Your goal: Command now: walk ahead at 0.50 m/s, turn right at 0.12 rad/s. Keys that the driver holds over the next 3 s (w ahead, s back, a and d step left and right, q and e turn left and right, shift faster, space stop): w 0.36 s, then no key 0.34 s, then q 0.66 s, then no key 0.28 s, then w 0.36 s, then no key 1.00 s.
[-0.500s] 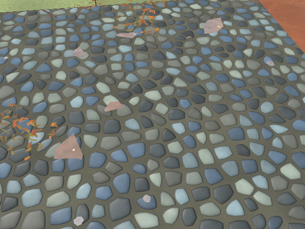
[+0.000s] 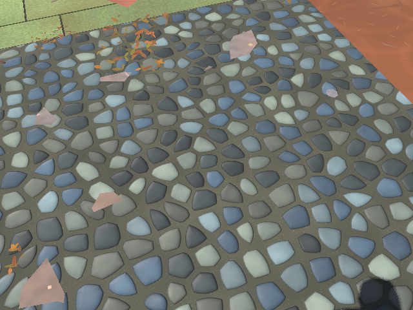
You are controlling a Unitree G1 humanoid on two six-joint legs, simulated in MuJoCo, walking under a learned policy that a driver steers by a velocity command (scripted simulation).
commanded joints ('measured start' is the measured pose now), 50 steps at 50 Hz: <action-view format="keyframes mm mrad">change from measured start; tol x16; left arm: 1 -29 128 33 -50 0 -39 6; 19 216 59 -3 67 -6 -25 40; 50 -232 171 55 43 6 55 97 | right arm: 1 45 -59 -17 -46 -13 15 -7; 12 -268 -49 0 -144 -3 -9 35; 19 223 -219 -64 -33 -19 -7 27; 27 -68 -74 -12 -41 -40 -17 18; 50 -5 -53 -34 -44 -2 144 -14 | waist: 1 -35 -75 -57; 14 42 -108 16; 17 -112 -78 -206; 19 -101 265 -451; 23 -13 34 -120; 50 -32 -220 -140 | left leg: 1 -94 46 -31 -70 105 -27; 8 -81 -13 11 -493 458 -30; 14 -74 -48 5 -622 295 39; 17 420 -62 21 -623 302 123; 19 921 283 -719 -811 149 345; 23 428 152 -241 -830 649 234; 28 293 88 -48 -882 897 236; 38 340 42 -89 -775 486 155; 44 -46 -145 24 -159 -307 -13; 50 172 -80 49 -290 -84 -31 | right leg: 1 67 -286 244 -247 261 -200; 11 202 -289 143 -222 154 -126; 16 294 -280 117 40 546 -60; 17 184 -224 71 263 502 -25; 19 -388 6 127 854 -413 79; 20 -476 -54 175 940 -396 72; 37 -59 -125 72 99 80 92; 40 236 -277 180 78 590 -4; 44 260 -480 380 -36 469 -190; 50 -10 -366 85 -81 274 -86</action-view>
